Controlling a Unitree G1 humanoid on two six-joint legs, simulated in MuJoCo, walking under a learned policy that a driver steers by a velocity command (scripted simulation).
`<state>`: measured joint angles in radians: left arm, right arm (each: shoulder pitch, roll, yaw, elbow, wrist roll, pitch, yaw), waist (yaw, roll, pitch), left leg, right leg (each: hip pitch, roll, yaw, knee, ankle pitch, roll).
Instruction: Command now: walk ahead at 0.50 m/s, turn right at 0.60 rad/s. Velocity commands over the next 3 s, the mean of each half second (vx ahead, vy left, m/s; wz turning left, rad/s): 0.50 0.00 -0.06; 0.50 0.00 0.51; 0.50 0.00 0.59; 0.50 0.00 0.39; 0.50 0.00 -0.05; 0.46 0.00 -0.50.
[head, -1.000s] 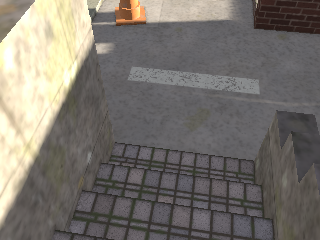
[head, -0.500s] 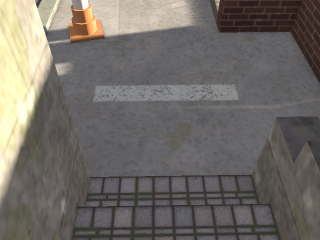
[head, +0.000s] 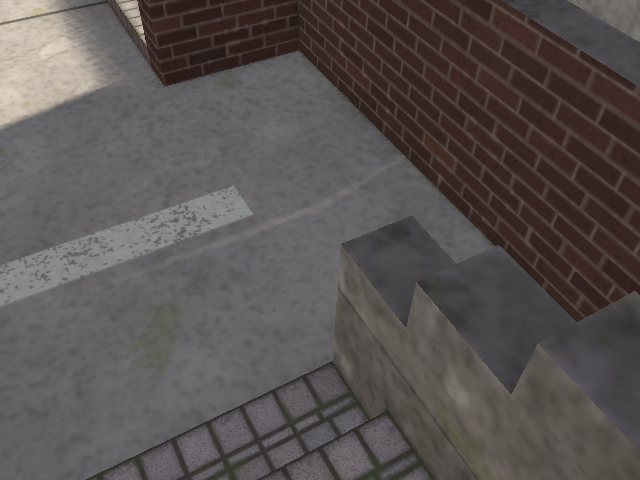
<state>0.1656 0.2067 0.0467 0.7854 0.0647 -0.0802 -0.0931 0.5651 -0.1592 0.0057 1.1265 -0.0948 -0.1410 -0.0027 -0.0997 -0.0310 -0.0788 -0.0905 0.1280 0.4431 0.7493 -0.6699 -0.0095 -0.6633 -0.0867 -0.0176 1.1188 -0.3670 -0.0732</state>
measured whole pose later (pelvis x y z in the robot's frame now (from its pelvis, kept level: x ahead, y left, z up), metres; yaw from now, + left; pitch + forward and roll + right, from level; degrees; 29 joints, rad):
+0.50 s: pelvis +0.25 +0.01 -0.18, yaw +1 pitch +1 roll +2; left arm 0.20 0.22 0.00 0.83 0.08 -0.07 -0.07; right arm 0.58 -0.18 -0.02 1.08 -0.07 -0.10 0.07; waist -0.10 -0.04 -0.03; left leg -0.41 -0.15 0.02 0.98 -0.59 0.13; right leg -0.97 -0.10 0.11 1.47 -0.11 0.03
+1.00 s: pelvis +0.53 -0.06 -0.29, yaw +19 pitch +1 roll -3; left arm 0.41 0.21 0.02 0.97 0.09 -0.09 -0.05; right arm 0.33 -0.22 -0.02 0.96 -0.07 -0.06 0.10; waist -0.02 0.04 0.00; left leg -0.85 0.09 -0.04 1.31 -0.04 0.09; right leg -0.23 0.01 -0.24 0.53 -0.31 -0.06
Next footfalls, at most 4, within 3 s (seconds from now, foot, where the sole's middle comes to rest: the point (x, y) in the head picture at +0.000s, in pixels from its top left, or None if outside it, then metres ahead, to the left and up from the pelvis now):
0.02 right None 0.05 -0.13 -0.73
0.32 left None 0.25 0.08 -0.89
0.78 right None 0.58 -0.14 -1.06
1.42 left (199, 475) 0.75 0.27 -1.22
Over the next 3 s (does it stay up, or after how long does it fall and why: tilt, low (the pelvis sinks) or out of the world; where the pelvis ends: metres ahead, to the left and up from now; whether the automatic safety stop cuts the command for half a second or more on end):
stays up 1.45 0.62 -0.62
